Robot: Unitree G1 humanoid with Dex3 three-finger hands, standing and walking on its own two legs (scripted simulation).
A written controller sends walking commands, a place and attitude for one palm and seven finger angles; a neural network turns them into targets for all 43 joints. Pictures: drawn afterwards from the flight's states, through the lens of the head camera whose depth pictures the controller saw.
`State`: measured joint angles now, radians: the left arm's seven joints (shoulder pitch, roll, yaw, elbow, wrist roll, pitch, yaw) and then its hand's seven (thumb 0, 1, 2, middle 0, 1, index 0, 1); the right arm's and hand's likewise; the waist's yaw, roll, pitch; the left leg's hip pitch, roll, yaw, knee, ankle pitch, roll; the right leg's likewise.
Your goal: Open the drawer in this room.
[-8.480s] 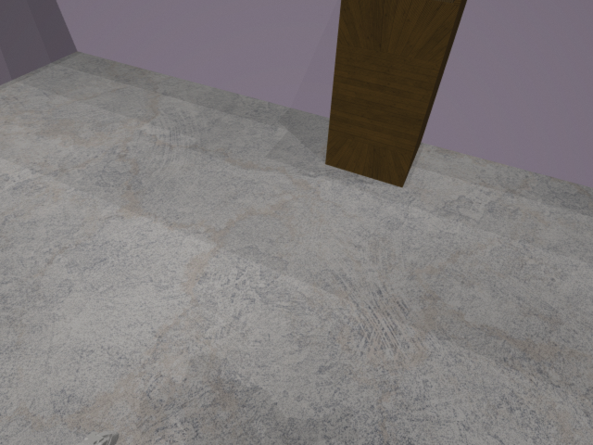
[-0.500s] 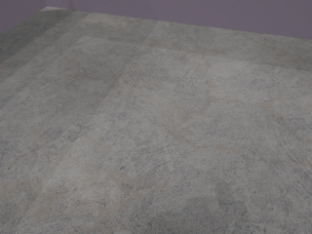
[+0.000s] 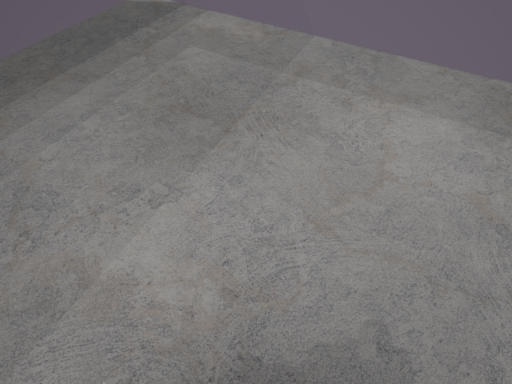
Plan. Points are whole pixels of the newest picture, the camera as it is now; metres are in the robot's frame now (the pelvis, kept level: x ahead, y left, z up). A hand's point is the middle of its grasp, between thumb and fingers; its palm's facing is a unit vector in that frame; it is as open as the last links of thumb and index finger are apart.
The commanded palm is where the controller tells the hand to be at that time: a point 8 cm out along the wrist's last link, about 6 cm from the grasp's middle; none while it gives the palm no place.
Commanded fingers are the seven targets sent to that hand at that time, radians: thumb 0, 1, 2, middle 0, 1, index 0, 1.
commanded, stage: turn or walk to find it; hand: left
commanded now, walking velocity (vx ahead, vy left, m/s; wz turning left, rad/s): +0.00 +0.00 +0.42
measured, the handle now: out of the picture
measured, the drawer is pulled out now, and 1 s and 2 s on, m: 0.00 0.00 0.00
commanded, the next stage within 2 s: none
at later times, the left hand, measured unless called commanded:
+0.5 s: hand out of the picture -0.04 +0.19 -0.18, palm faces +0.27 -0.93 -0.24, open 7.4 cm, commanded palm none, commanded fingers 0.00 0.90 0.90 -0.20 -0.30 -0.20 -0.30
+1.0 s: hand out of the picture -0.02 +0.20 -0.15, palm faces +0.42 -0.86 -0.29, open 7.4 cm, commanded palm none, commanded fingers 0.00 0.90 0.90 -0.20 -0.30 -0.20 -0.30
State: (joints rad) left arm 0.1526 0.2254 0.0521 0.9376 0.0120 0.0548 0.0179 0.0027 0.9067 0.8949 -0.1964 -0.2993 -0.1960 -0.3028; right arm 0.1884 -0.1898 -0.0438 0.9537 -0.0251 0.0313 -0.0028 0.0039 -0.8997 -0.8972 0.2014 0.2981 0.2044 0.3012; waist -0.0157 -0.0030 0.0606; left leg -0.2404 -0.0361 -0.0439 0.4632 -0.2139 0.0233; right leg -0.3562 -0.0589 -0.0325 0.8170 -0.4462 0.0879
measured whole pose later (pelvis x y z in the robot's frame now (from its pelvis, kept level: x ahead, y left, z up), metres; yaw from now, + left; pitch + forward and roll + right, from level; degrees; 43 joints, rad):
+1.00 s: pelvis -0.03 -0.03 -0.01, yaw +26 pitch +0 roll +1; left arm 0.14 0.19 0.03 0.91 0.02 0.02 0.02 0.00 0.91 0.89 -0.20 -0.30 -0.20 -0.30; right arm 0.20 -0.22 -0.06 0.96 -0.02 0.05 0.00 0.00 -0.90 -0.90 0.20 0.30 0.20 0.30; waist -0.02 0.05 0.06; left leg -0.32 -0.04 -0.09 0.63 -0.34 -0.02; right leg -0.27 -0.03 -0.08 0.59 -0.31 0.00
